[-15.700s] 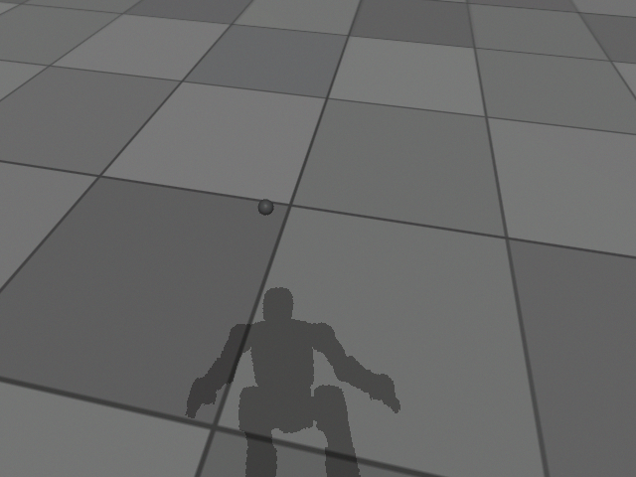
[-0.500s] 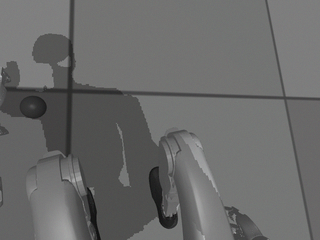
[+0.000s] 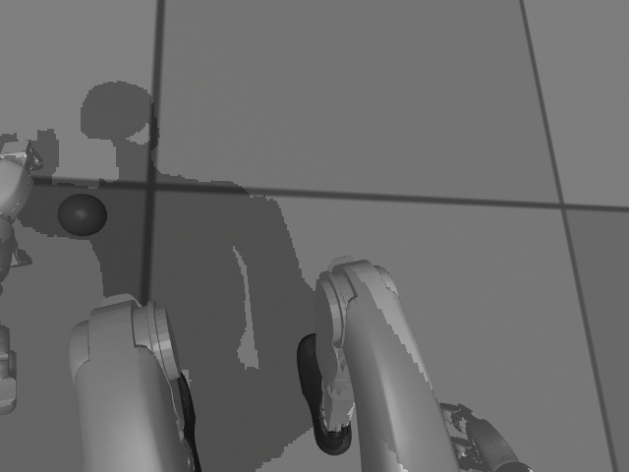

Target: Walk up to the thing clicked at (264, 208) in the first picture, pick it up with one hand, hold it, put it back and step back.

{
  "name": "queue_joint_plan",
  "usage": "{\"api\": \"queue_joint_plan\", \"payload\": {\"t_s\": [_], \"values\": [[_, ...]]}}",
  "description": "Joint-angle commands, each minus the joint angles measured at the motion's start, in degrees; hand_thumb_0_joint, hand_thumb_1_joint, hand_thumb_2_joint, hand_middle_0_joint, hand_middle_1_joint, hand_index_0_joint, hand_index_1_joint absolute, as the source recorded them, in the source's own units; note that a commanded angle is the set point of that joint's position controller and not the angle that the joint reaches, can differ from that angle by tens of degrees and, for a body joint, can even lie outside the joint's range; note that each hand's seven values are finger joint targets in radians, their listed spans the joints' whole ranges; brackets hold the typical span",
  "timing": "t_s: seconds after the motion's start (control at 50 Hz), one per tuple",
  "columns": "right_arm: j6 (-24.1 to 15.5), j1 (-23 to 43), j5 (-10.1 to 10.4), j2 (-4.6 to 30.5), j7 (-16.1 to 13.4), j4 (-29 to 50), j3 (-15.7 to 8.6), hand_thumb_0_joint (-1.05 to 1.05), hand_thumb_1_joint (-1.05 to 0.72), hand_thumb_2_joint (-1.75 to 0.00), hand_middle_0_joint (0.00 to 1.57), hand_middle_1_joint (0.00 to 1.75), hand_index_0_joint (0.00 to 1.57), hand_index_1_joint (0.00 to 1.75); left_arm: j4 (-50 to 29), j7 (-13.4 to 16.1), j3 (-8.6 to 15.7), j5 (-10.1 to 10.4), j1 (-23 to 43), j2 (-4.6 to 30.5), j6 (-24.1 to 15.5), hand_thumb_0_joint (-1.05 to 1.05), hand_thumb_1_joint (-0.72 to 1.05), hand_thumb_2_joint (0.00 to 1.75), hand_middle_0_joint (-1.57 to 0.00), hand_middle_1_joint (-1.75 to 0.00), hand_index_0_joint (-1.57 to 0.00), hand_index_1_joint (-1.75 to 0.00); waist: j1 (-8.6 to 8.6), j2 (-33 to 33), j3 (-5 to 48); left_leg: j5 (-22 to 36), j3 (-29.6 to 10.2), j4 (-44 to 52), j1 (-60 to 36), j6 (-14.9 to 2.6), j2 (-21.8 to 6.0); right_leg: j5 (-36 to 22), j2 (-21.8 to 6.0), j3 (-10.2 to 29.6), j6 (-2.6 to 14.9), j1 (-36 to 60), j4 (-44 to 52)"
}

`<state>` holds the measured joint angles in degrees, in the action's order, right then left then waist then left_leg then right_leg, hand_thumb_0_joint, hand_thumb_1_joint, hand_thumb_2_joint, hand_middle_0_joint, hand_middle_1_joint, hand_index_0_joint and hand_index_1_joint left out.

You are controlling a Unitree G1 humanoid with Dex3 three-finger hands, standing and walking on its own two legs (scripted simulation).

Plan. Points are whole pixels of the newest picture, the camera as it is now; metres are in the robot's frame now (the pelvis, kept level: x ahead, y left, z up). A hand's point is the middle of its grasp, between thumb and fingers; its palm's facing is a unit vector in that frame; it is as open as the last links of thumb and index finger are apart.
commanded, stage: rise first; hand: left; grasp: from above
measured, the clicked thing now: (83, 215) +0.48 +0.26 -0.30
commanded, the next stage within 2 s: approach in 0.22 s
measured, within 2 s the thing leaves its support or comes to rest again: neither
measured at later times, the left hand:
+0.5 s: hand (25, 215) +0.44 +0.30 -0.18, palm faces -0.45 -0.04 -0.89, open 13.4 cm
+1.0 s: hand (49, 210) +0.46 +0.28 -0.20, palm faces -0.46 -0.11 -0.88, open 14.1 cm
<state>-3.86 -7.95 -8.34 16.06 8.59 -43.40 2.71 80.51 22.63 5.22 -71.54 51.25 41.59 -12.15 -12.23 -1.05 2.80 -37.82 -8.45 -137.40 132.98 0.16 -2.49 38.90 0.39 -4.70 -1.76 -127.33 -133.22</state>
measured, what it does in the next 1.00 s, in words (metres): stands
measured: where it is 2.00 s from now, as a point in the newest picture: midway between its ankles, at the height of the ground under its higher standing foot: (256, 433)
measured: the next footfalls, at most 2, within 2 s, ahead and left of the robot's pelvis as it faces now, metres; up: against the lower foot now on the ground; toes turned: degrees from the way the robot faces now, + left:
none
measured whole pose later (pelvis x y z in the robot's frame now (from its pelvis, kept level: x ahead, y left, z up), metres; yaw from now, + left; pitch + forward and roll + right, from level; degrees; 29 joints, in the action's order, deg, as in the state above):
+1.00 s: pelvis +0.00 +0.00 -0.02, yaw -1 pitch +32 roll -7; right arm -7.6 -9.5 -10.3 17.0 11.8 -42.8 5.4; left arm 90.0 26.0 8.0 -67.8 56.8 41.7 -5.6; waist -16.5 0.1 -1.3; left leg -37.4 -8.9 -139.8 135.2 0.3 -3.0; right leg 37.6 1.4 -4.7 -1.8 -130.5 -135.6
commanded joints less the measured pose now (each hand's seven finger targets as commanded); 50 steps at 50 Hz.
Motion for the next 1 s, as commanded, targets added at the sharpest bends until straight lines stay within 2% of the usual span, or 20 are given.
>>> {"api": "queue_joint_plan", "payload": {"t_s": [0.0, 0.1, 0.18, 0.28, 0.34, 0.46, 0.52, 0.56, 0.58, 0.62, 0.64, 0.66, 0.68, 0.72, 0.78, 0.86, 0.88, 0.92, 0.94, 0.98], "values": [[-0.25, -11.28, 0.23, 13.7, -0.97, 0.7, -3.9, 0.0, -0.91, -0.9, 0.2, 0.3, 0.2, 0.3, -5.56, 2.29, 1.49, 0.09, 16.43, 13.89, -0.6, 0.0, -0.41, 0.9, -0.23, -0.89, -0.22, -0.91, -0.84, 16.22, 34.86, 6.14, 5.09, 14.04, -28.91, -1.61, 1.68, -9.96, 2.22, -4.76, 3.67, 15.01, 13.52], [-0.46, -10.77, 0.08, 13.9, -1.16, 0.69, -3.61, 0.0, -0.9, -0.9, 0.2, 0.3, 0.2, 0.3, -5.18, 3.48, 2.47, -0.32, 17.71, 15.51, -1.23, 0.0, -0.41, 0.9, -0.23, -0.88, -0.21, -0.9, -0.69, 15.43, 36.15, 5.61, 5.38, 13.44, -28.18, -1.68, 1.86, -9.08, 2.25, -4.49, 3.62, 15.46, 13.82], [-0.83, -11.08, -0.44, 14.04, -1.2, 0.43, -3.15, 0.0, -0.9, -0.9, 0.2, 0.3, 0.2, 0.3, -3.48, 4.34, 2.19, -1.4, 19.24, 16.12, -1.28, 0.0, -0.4, 0.89, -0.24, -0.86, -0.22, -0.88, -1.82, 16.27, 35.31, 5.37, 5.46, 12.8, -28.08, -1.67, 1.9, -9.02, 2.25, -4.52, 3.51, 14.79, 13.42], [-1.28, -10.85, -0.72, 14.12, -1.29, 0.44, -3.17, 0.0, -0.9, -0.9, 0.2, 0.3, 0.2, 0.3, -4.3, 5.17, 3.37, -1.2, 17.93, 16.71, -1.01, 0.0, -0.39, 0.88, -0.25, -0.85, -0.24, -0.87, -0.73, 17.89, 36.54, 4.88, 5.27, 13.61, -29.68, -1.39, 1.9, -8.33, 2.06, -4.99, 3.71, 13.99, 12.73], [-1.72, -11.33, -0.81, 14.23, -0.97, 0.32, -3.52, 0.0, -0.9, -0.89, 0.2, 0.3, 0.2, 0.3, -3.8, 4.77, 1.86, -0.86, 19.25, 15.16, -0.41, 0.0, -0.43, 0.9, -0.19, -0.91, -0.18, -0.91, -1.87, 17.86, 35.42, 3.83, 5.31, 13.69, -29.08, -1.46, 1.74, -7.68, 2.06, -4.96, 3.71, 12.95, 13.25], [-2.48, -13.34, -0.98, 13.75, -0.59, -1.41, -3.56, 0.0, -0.89, -0.89, 0.2, 0.3, 0.2, 0.3, -4.65, 4.17, -4.76, 1.76, 24.27, 5.64, 0.22, 0.0, -0.48, 0.94, -0.13, -0.97, -0.13, -0.97, -5.25, 15.2, 36.43, 6.34, 4.99, 12.23, -28.57, -1.58, 1.45, -11.22, 2.41, -5.0, 3.28, 14.72, 14.43], [-2.85, -14.16, -1.24, 14.32, -0.59, -1.74, -3.19, 0.0, -0.89, -0.89, 0.2, 0.3, 0.2, 0.3, -3.32, 5.22, -5.7, 1.22, 26.82, 5.23, 0.8, 0.0, -0.47, 0.94, -0.12, -0.98, -0.13, -0.97, -6.2, 16.1, 36.72, 7.97, 4.68, 11.65, -29.68, -1.33, 1.24, -13.16, 2.6, -5.54, 3.2, 15.3, 14.06], [-2.75, -14.02, -1.26, 14.37, -0.47, -1.65, -2.9, 0.0, -0.89, -0.89, 0.2, 0.3, 0.2, 0.3, -2.02, 6.91, -3.98, 0.04, 25.59, 7.24, 1.73, 0.0, -0.49, 0.96, -0.13, -0.96, -0.13, -0.97, -4.49, 19.12, 37.29, 8.99, 5.04, 12.34, -30.74, -0.92, 1.43, -13.68, 2.48, -5.61, 3.57, 15.05, 12.93], [-2.87, -14.02, -1.67, 14.47, -0.16, -1.28, -2.47, 0.0, -0.89, -0.89, 0.2, 0.3, 0.2, 0.3, -0.24, 7.63, -3.41, -0.53, 25.67, 7.34, 2.43, 0.0, -0.47, 0.96, -0.14, -0.96, -0.14, -0.95, -5.31, 18.31, 36.77, 9.49, 5.03, 11.63, -30.74, -0.99, 1.27, -14.44, 2.49, -5.88, 3.4, 15.05, 12.34], [-2.68, -13.7, -1.62, 14.85, 0.3, -0.54, -2.13, 0.0, -0.89, -0.89, 0.2, 0.3, 0.2, 0.3, -0.49, 9.33, 0.69, -1.93, 24.58, 11.72, 3.58, 0.0, -0.48, 0.97, -0.14, -0.95, -0.13, -0.95, -3.25, 20.55, 38.54, 10.5, 5.25, 12.73, -31.42, -0.86, 1.44, -14.88, 2.52, -5.93, 3.8, 15.78, 11.57], [-2.63, -13.0, -1.66, 14.65, 0.56, -0.03, -2.03, 0.0, -0.89, -0.89, 0.2, 0.3, 0.2, 0.3, 2.12, 9.94, 1.61, -2.06, 23.06, 11.86, 4.55, 0.0, -0.49, 0.97, -0.14, -0.94, -0.13, -0.95, -3.05, 20.6, 37.93, 10.21, 5.37, 12.81, -31.35, -0.91, 1.42, -14.58, 2.57, -5.87, 3.92, 15.11, 11.23], [-2.82, -12.08, -1.97, 14.35, 1.07, 0.58, -1.5, 0.0, -0.9, -0.89, 0.2, 0.3, 0.2, 0.3, 4.12, 10.08, 0.22, -2.24, 23.9, 10.78, 5.23, 0.0, -0.48, 0.98, -0.15, -0.93, -0.14, -0.95, -4.18, 20.0, 36.02, 9.14, 5.88, 11.97, -29.56, -1.29, 1.38, -14.19, 2.79, -5.58, 3.77, 14.8, 11.48], [-2.72, -11.99, -1.81, 14.61, 1.22, 0.63, -1.53, 0.0, -0.9, -0.89, 0.2, 0.3, 0.2, 0.3, 1.29, 10.65, 1.97, -2.25, 24.93, 12.32, 5.51, 0.0, -0.49, 0.98, -0.15, -0.94, -0.14, -0.96, -3.22, 20.59, 38.52, 9.13, 5.83, 12.8, -29.72, -1.38, 1.57, -13.88, 2.91, -5.48, 3.86, 15.87, 11.98], [-2.74, -10.88, -1.65, 14.35, 1.59, 1.67, -1.09, 0.0, -0.9, -0.89, 0.2, 0.3, 0.2, 0.3, 3.36, 11.02, 2.33, -1.72, 22.57, 12.94, 7.0, 0.0, -0.49, 0.97, -0.15, -0.95, -0.14, -0.96, -2.7, 19.11, 37.33, 8.65, 6.38, 11.82, -27.18, -1.99, 1.5, -13.86, 3.14, -4.72, 3.67, 16.8, 12.39], [-2.89, -10.4, -1.14, 14.49, 2.07, 2.08, -1.1, 0.0, -0.9, -0.9, 0.2, 0.3, 0.2, 0.3, 3.61, 10.44, 3.16, -0.12, 19.64, 13.8, 8.63, 0.0, -0.55, 0.98, -0.09, -0.98, -0.09, -0.98, -1.66, 16.28, 37.48, 7.86, 6.83, 11.06, -24.12, -2.64, 1.46, -12.82, 3.32, -3.56, 3.26, 19.15, 13.06], [-3.72, -11.83, -1.15, 14.34, 2.5, 1.65, -1.27, 0.0, -0.9, -0.89, 0.2, 0.3, 0.2, 0.3, 5.42, 7.11, 0.08, 2.86, 19.61, 10.28, 8.67, 0.0, -0.56, 0.98, -0.06, -1.01, -0.07, -1.0, -4.99, 10.1, 32.43, 4.27, 6.03, 9.79, -17.88, -3.46, 1.63, -8.77, 3.46, -2.9, 2.47, 19.55, 14.4], [-4.01, -12.48, -1.35, 15.31, 2.36, 2.15, -1.57, 0.0, -0.9, -0.89, 0.2, 0.3, 0.2, 0.3, 2.0, 6.42, 2.84, 3.83, 21.79, 14.1, 7.91, 0.0, -0.55, 0.97, -0.06, -1.02, -0.08, -1.0, -5.34, 9.19, 33.25, 4.69, 5.59, 9.43, -17.63, -3.58, 1.63, -9.05, 3.21, -3.12, 2.26, 20.6, 14.33], [-4.1, -14.23, -1.56, 15.6, 2.26, 1.01, -2.1, 0.0, -0.9, -0.9, 0.2, 0.3, 0.2, 0.3, 2.64, 4.93, 5.12, 4.96, 20.45, 16.17, 6.61, 0.0, -0.58, 1.0, -0.07, -1.01, -0.07, -1.01, -4.89, 9.07, 33.87, 5.25, 5.19, 8.88, -17.9, -3.36, 1.49, -9.19, 2.81, -3.17, 2.33, 21.68, 13.63], [-4.08, -15.15, -1.74, 15.84, 2.31, 0.51, -2.23, 0.0, -0.9, -0.9, 0.2, 0.3, 0.2, 0.3, 2.72, 4.12, 4.56, 4.65, 20.47, 14.83, 5.65, 0.0, -0.57, 1.0, -0.07, -1.02, -0.07, -1.02, -5.9, 9.36, 33.32, 5.09, 4.96, 8.63, -18.29, -3.13, 1.5, -8.99, 2.75, -3.57, 2.53, 20.81, 13.05], [-3.99, -14.91, -1.87, 15.2, 2.27, 0.23, -2.25, 0.0, -0.9, -0.9, 0.2, 0.3, 0.2, 0.3, -0.48, 2.52, -0.43, 4.48, 23.54, 7.67, 3.03, 0.0, -0.57, 0.99, -0.07, -1.02, -0.07, -1.02, -7.77, 11.83, 34.28, 4.57, 4.15, 9.07, -21.4, -2.36, 1.47, -8.65, 3.06, -4.9, 2.95, 18.71, 13.06]]}}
